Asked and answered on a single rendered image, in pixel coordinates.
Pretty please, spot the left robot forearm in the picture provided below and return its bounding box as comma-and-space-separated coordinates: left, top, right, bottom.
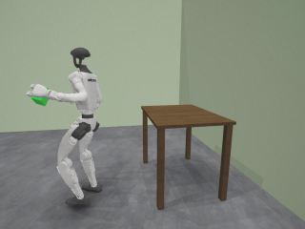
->
46, 90, 86, 104

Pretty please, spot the robot left foot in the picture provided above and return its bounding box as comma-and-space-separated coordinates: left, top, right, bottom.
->
65, 195, 91, 205

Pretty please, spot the sponge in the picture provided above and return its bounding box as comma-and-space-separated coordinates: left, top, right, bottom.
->
31, 87, 48, 106

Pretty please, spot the humanoid robot torso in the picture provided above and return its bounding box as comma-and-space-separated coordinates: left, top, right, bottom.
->
71, 70, 97, 133

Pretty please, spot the right robot upper arm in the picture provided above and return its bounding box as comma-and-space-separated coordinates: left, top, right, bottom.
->
94, 75, 103, 104

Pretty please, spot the left robot upper arm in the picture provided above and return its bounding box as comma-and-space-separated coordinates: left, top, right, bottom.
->
68, 71, 88, 105

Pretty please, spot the robot right hand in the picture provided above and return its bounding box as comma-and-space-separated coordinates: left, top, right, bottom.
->
71, 115, 82, 127

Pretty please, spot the right robot forearm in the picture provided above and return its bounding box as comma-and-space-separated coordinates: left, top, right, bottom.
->
91, 102, 101, 112

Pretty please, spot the table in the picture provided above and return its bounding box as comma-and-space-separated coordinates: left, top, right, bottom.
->
141, 104, 236, 210

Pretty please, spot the robot left hand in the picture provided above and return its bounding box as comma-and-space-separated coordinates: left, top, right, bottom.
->
26, 84, 48, 99

